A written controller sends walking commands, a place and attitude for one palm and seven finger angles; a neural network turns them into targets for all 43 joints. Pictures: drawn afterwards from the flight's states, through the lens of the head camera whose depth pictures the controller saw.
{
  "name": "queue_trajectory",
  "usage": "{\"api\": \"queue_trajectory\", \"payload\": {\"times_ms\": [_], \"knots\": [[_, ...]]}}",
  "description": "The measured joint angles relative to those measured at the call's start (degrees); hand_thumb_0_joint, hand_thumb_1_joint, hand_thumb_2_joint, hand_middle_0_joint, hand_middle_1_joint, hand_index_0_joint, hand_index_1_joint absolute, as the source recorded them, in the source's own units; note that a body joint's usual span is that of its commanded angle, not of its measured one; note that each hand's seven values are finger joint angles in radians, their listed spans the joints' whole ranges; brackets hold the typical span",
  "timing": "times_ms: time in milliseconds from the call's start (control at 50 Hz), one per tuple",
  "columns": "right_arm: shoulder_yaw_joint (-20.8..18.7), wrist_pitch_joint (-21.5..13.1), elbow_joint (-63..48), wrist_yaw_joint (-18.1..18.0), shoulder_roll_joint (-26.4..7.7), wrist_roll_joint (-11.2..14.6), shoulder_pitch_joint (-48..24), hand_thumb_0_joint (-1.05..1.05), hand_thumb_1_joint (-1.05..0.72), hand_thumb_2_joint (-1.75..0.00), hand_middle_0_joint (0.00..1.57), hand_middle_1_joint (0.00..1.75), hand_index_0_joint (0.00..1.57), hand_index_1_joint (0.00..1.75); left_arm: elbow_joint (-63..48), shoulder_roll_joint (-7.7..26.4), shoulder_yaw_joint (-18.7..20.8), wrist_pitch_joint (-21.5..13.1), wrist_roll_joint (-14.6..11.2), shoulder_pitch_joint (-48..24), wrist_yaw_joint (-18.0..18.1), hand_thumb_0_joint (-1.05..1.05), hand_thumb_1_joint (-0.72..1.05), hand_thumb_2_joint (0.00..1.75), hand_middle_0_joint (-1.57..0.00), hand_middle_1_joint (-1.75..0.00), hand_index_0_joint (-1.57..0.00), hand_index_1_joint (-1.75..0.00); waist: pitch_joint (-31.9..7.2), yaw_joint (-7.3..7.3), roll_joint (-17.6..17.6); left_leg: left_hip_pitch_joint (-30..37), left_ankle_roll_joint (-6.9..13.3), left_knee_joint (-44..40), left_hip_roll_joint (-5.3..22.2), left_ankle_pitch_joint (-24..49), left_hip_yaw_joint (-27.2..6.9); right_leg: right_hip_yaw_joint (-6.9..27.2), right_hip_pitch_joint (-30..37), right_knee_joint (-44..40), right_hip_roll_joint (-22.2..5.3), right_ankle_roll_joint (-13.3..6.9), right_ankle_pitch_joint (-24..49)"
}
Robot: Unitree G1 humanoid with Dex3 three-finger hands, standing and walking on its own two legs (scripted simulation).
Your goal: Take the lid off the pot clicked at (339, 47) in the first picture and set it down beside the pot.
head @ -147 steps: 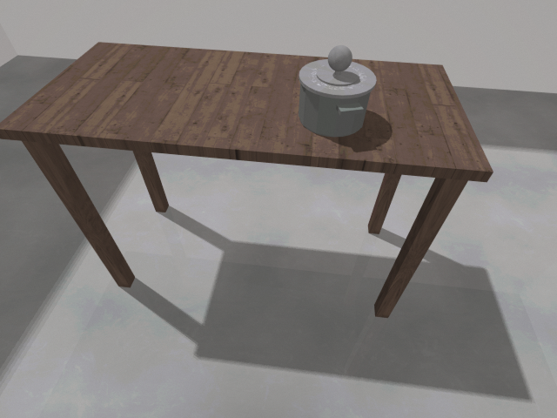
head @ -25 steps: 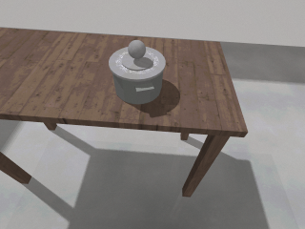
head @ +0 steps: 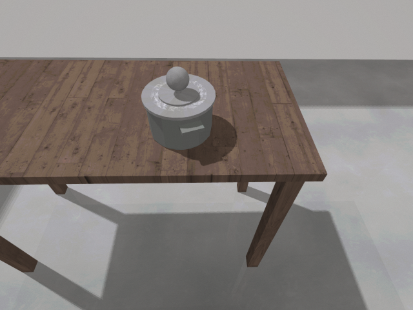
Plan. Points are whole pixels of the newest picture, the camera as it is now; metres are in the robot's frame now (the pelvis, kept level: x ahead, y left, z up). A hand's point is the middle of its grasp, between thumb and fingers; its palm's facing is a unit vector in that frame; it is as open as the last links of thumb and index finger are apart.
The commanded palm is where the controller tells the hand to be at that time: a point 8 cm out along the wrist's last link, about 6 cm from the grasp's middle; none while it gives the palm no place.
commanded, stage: come to a stop and stand still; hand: left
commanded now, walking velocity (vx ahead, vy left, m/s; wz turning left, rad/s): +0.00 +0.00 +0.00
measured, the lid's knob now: (177, 78) +0.56 +0.09 +0.16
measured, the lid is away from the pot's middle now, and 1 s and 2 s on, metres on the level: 0.00 0.00 0.00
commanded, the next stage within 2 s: look again from close up in 0.08 s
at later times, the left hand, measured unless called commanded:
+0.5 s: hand out of the picture +0.00 +0.19 -0.18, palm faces +0.02 -0.97 -0.23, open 7.4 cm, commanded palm none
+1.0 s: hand out of the picture +0.04 +0.17 -0.18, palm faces +0.01 -0.98 -0.21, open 7.4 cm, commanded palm none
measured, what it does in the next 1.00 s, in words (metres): stands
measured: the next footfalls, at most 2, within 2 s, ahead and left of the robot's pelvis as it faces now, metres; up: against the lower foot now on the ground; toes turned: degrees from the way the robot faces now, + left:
none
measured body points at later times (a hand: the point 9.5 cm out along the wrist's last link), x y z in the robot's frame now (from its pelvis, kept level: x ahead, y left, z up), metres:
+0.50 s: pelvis +0.00 +0.01 -0.01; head +0.01 +0.00 +0.44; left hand +0.00 +0.24 -0.16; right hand +0.02 -0.21 -0.17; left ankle -0.01 +0.09 -0.74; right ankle -0.02 -0.11 -0.74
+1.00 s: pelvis +0.02 -0.01 +0.00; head +0.04 -0.01 +0.44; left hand +0.04 +0.22 -0.16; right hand +0.04 -0.24 -0.16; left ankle -0.01 +0.09 -0.74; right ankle -0.02 -0.11 -0.74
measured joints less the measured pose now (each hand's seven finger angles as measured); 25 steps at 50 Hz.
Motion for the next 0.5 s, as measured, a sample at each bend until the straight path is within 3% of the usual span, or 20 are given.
{"api": "queue_trajectory", "payload": {"times_ms": [180, 320, 500], "knots": [[0.31, -0.41, 2.19, -0.28, 1.05, 0.06, 0.64, 0.01, -0.91, -0.90, 0.20, 0.30, 0.20, 0.30, 1.63, -0.19, -0.11, 0.03, -0.05, 0.25, 0.05, 0.00, 0.92, 0.90, -0.20, -0.30, -0.20, -0.30, 0.02, 0.34, -0.48, 1.06, 0.30, -0.87, -0.03, 0.40, 0.08, 0.10, 1.30, -1.44, 0.00, 0.27, 0.77], [0.21, -0.68, -2.50, 0.50, -0.90, -0.42, 1.51, 0.02, -0.92, -0.90, 0.20, 0.30, 0.20, 0.30, 0.66, -1.15, -1.61, -0.62, 0.44, 1.91, 0.30, 0.00, 0.91, 0.90, -0.20, -0.30, -0.20, -0.30, 0.02, 0.10, 1.86, -3.11, 1.02, 5.64, 0.09, -2.58, -0.21, -0.38, -1.79, 3.08, -0.02, 0.28, -1.29], [0.17, -0.93, -3.26, 0.19, -1.81, -0.17, 1.14, 0.02, -0.93, -0.90, 0.20, 0.30, 0.20, 0.30, 0.54, -0.98, -1.48, -0.39, 0.37, 3.46, 0.25, 0.00, 0.91, 0.90, -0.20, -0.30, -0.20, -0.30, -0.98, 0.82, 2.46, -1.95, 1.23, 5.27, -0.68, -3.35, 0.61, 0.51, -1.83, 4.90, -0.80, 0.87, -3.00]]}}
